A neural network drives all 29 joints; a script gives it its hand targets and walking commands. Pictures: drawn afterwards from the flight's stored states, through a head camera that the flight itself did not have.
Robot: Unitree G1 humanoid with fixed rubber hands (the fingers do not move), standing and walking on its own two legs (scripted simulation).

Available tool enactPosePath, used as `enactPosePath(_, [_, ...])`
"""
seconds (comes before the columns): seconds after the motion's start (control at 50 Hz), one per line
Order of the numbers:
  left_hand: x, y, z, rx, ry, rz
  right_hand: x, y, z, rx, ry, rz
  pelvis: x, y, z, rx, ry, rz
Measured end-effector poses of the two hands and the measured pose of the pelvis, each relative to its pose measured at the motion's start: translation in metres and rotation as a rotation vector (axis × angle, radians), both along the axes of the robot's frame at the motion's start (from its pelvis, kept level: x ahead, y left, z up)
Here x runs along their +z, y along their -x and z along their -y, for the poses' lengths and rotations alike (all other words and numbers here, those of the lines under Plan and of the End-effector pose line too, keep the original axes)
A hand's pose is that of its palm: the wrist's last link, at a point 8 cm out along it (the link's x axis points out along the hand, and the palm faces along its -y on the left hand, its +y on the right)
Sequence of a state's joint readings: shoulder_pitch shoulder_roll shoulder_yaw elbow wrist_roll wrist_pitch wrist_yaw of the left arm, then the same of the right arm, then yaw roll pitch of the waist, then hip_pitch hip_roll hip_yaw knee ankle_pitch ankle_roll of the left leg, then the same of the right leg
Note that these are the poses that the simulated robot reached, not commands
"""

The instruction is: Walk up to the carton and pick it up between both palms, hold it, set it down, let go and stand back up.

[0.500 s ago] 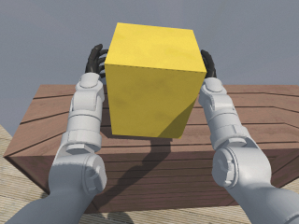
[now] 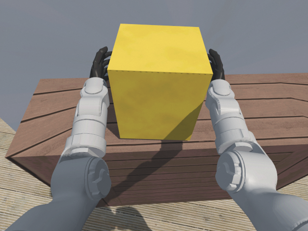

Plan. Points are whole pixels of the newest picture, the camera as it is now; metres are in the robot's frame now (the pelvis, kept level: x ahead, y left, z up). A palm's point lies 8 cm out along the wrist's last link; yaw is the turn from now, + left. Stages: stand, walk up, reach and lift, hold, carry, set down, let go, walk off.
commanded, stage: set down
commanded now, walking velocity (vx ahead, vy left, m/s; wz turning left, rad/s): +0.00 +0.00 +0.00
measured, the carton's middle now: (157, 85) +0.46 -0.05 +0.10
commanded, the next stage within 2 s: none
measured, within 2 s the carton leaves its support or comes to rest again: neither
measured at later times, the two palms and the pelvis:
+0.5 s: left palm (98, 81) +0.45 +0.10 +0.14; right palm (215, 80) +0.42 -0.20 +0.14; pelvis -0.01 +0.00 +0.00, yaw +0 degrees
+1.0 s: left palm (99, 83) +0.45 +0.10 +0.13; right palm (215, 81) +0.42 -0.20 +0.14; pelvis -0.01 -0.01 +0.00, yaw -2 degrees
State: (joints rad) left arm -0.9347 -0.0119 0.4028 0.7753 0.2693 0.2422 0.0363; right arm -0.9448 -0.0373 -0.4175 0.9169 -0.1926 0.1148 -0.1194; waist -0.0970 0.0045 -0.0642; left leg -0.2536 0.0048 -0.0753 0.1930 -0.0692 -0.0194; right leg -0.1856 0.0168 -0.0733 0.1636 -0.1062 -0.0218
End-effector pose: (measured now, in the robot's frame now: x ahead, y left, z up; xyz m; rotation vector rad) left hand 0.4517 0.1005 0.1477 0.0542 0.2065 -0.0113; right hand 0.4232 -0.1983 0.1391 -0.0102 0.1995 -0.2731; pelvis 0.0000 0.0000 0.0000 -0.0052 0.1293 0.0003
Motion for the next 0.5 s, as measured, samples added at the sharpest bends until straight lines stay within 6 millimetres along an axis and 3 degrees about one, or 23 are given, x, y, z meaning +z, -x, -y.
enactPosePath(0.5, [-0.0043,0.0046,-0.0023,0.011,0.024,-0.002,0.0029,0.0024,-0.0017,0.022,0.012,-0.02,0.0002,0.0067,0.0011,-0.009,-0.001,0.006])
